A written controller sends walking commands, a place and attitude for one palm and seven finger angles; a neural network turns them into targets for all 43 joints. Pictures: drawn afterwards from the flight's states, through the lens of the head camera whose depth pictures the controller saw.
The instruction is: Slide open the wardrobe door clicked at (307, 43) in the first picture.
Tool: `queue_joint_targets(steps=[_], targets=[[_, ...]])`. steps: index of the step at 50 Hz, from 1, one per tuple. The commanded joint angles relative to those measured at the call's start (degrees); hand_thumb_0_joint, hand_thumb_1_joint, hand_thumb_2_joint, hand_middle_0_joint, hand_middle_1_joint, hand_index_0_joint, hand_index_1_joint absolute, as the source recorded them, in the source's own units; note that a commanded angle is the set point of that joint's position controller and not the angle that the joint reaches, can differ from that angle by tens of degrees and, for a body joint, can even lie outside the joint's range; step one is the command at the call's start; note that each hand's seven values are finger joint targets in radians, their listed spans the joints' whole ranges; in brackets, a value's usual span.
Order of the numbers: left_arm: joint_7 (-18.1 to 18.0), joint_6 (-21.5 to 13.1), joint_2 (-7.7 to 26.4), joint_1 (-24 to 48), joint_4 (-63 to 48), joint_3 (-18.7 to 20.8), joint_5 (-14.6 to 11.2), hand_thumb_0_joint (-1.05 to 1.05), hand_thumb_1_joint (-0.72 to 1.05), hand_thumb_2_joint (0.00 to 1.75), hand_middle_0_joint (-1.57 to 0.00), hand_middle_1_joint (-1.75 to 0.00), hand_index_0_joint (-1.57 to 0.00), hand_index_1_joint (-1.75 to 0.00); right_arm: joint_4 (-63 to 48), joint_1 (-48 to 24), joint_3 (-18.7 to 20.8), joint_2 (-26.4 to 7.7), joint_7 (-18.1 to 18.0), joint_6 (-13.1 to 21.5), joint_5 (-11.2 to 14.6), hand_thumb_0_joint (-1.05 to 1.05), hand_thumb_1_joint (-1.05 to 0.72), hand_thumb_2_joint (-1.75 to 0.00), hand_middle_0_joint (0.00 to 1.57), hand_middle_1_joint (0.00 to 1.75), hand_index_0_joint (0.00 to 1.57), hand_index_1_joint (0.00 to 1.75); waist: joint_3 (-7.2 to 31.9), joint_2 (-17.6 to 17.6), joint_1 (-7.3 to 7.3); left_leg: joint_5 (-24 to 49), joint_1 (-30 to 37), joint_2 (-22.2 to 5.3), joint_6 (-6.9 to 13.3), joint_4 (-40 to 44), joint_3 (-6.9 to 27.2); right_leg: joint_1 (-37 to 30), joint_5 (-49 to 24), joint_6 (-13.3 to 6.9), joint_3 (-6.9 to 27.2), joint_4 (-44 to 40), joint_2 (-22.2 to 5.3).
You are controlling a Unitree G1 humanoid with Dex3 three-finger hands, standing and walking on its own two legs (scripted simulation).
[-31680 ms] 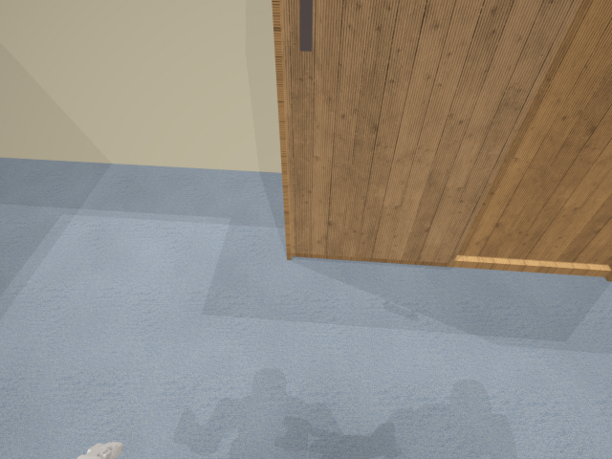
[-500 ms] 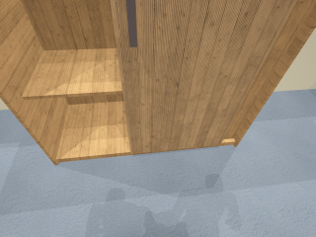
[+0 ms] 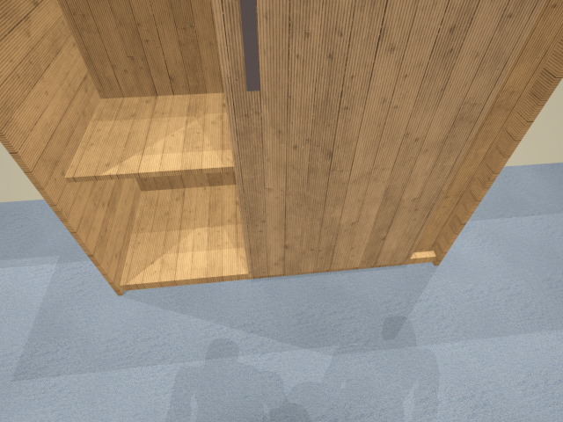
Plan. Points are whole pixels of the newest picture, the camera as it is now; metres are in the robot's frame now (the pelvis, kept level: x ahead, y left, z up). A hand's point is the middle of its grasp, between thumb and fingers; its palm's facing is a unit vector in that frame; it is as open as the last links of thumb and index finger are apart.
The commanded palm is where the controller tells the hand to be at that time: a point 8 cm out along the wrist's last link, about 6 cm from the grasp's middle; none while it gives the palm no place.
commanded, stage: let the arm hang, fingers relaxed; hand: left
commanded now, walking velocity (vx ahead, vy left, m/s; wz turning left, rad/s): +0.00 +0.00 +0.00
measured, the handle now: (247, 6) +0.72 +0.10 +0.26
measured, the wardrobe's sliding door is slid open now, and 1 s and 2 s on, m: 0.50 0.50 0.50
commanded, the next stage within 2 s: look to check the result in 0.30 s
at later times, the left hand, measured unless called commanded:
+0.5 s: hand out of the picture +0.02 +0.18 -0.17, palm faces +0.00 -0.98 -0.21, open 7.4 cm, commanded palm none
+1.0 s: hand out of the picture +0.06 +0.19 -0.17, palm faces +0.00 -0.97 -0.23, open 7.4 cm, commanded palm none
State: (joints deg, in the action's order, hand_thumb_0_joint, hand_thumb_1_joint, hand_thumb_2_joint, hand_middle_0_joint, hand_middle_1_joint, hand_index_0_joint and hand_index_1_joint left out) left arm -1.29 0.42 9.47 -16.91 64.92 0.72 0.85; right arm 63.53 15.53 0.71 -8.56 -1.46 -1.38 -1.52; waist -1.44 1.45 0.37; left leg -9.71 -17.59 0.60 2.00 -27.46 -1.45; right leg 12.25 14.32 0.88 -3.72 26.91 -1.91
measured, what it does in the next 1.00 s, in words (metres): stands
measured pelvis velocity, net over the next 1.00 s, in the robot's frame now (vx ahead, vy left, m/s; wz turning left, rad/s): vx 0.02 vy -0.01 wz -0.01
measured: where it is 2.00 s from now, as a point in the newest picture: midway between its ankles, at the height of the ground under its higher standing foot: outside the picture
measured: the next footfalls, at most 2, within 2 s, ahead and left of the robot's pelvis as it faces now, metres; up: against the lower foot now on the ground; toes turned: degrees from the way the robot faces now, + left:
none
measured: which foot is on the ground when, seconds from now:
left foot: down 0.00-1.00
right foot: down 0.00-1.00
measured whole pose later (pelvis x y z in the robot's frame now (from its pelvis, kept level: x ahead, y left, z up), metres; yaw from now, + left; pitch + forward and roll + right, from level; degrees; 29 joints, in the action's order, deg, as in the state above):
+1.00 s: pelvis +0.02 -0.01 +0.01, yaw +0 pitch -1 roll +0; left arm -0.6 -0.8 12.9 -11.1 65.6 0.6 0.6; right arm 65.0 9.5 0.2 -12.8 -1.3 0.1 -1.0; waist -2.7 0.1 0.4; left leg -9.2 -11.5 0.2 1.1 -22.1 -1.6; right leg 5.9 13.3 0.4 -3.5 20.7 -1.2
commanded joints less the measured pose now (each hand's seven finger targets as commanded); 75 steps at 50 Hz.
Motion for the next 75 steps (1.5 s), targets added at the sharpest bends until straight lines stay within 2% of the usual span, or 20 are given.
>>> queue_joint_targets(steps=[1,6,10,17,20,28,31,38,41,54,67,75], targets=[[-0.4,-0.57,5.96,-2.7,-1.61,0.78,0.21,0.0,0.9,0.9,-0.2,-0.3,-0.2,-0.3,-1.9,2.13,1.02,-6.41,-0.27,1.26,0.14,0.0,-0.9,-0.9,0.2,0.3,0.2,0.3,-2.16,-1.0,-0.23,-6.86,0.34,-5.78,0.75,8.84,7.35,2.1,4.68,-2.57,4.1,-6.52,-3.42],[-0.38,-0.95,6.15,-1.72,-1.86,0.96,0.14,0.0,0.9,0.9,-0.2,-0.3,-0.2,-0.3,-1.78,1.09,0.81,-6.75,-0.34,1.85,0.24,0.0,-0.9,-0.9,0.2,0.3,0.2,0.3,-0.92,-0.95,-0.5,-0.93,1.79,-5.92,0.65,8.43,6.81,-0.41,0.32,-2.35,3.96,-6.6,-3.85],[-0.3,-0.88,6.21,-0.58,-1.73,0.97,0.0,0.0,0.9,0.9,-0.2,-0.3,-0.2,-0.3,-1.52,0.31,0.74,-6.83,-0.35,1.76,0.1,0.0,-0.9,-0.9,0.2,0.3,0.2,0.3,-1.4,1.11,-0.22,-2.07,2.13,-5.78,0.36,9.13,6.85,-0.39,1.02,-2.37,4.19,-7.4,-4.02],[-0.2,-1.1,7.26,0.7,-1.69,0.83,0.01,0.0,0.9,0.9,-0.2,-0.3,-0.2,-0.3,-1.47,-0.39,0.85,-7.75,-0.33,1.69,0.28,0.0,-0.9,-0.9,0.2,0.3,0.2,0.3,-1.64,-1.9,0.09,-0.44,3.93,-5.79,0.17,8.64,6.32,-0.22,0.7,-2.43,4.32,-8.71,-4.4],[-0.17,-1.2,7.58,0.72,-1.62,0.83,-0.06,0.0,0.9,0.9,-0.2,-0.3,-0.2,-0.3,-1.17,-0.92,0.83,-8.15,-0.33,1.82,0.28,0.0,-0.9,-0.9,0.2,0.3,0.2,0.3,-0.82,-0.76,-0.01,0.87,5.09,-5.86,0.2,8.44,6.16,-0.52,-0.03,-2.5,4.39,-8.83,-4.56],[-0.15,-1.31,8.56,1.46,-1.25,0.79,-0.13,0.0,0.9,0.9,-0.2,-0.3,-0.2,-0.3,-0.83,-1.89,0.83,-9.21,-0.39,1.83,0.43,0.0,-0.9,-0.9,0.2,0.3,0.2,0.3,-0.69,-1.56,0.08,2.49,6.42,-6.15,0.1,8.31,5.96,-1.15,-0.67,-2.46,4.51,-9.48,-4.6],[-0.13,-1.51,9.41,1.38,-1.12,0.93,-0.07,0.0,0.9,0.9,-0.2,-0.3,-0.2,-0.3,-0.97,-2.39,0.9,-10.03,-0.4,2.01,0.6,0.0,-0.9,-0.9,0.2,0.3,0.2,0.3,0.58,-1.76,-0.11,4.65,7.49,-6.37,0.28,8.13,5.96,-2.17,-2.51,-2.52,4.55,-9.43,-4.61],[-0.02,-1.5,10.06,2.6,-0.91,0.89,-0.12,0.0,0.9,0.9,-0.2,-0.3,-0.2,-0.3,-0.61,-3.85,0.81,-10.77,-0.4,2.1,0.49,0.0,-0.9,-0.9,0.2,0.3,0.2,0.3,-0.64,-1.11,-0.12,4.81,7.66,-6.53,0.16,8.9,6.1,-2.21,-2.61,-2.52,4.53,-10.06,-4.9],[0.02,-1.71,10.95,2.73,-1.06,1.02,-0.09,0.0,0.9,0.9,-0.2,-0.3,-0.2,-0.3,-0.91,-4.17,0.91,-11.66,-0.38,2.2,0.62,0.0,-0.9,-0.9,0.2,0.3,0.2,0.3,0.75,-1.77,-0.22,5.93,8.49,-6.67,0.23,8.75,6.16,-3.13,-3.55,-2.59,4.78,-10.42,-4.92],[0.33,-1.75,13.06,5.7,-1.49,1.27,-0.12,0.0,0.9,0.9,-0.2,-0.3,-0.2,-0.3,-1.01,-6.58,0.91,-13.96,-0.28,2.46,0.46,0.0,-0.9,-0.9,0.2,0.3,0.2,0.3,-0.03,-0.9,-0.25,6.31,8.78,-6.93,-0.02,10.17,6.45,-3.94,-3.9,-2.69,4.89,-11.37,-5.17],[0.52,-1.99,15.46,7.54,-1.94,1.42,-0.17,0.0,0.9,0.9,-0.2,-0.3,-0.2,-0.3,-1.15,-8.3,1.02,-16.17,-0.11,2.6,0.57,0.0,-0.9,-0.9,0.2,0.3,0.2,0.3,1.68,-1.62,-0.22,8.03,10.29,-7.27,-0.11,10.33,6.5,-5.1,-5.32,-2.86,5.17,-12.06,-5.59],[0.46,-2.26,16.37,8.0,-2.01,1.52,-0.25,0.0,0.9,0.9,-0.2,-0.3,-0.2,-0.3,-1.15,-8.88,1.07,-17.24,-0.16,2.78,0.61,0.0,-0.9,-0.9,0.2,0.3,0.2,0.3,3.45,-1.9,-0.2,11.42,12.03,-7.59,-0.16,9.78,6.19,-6.37,-9.79,-2.95,5.19,-12.13,-6.04]])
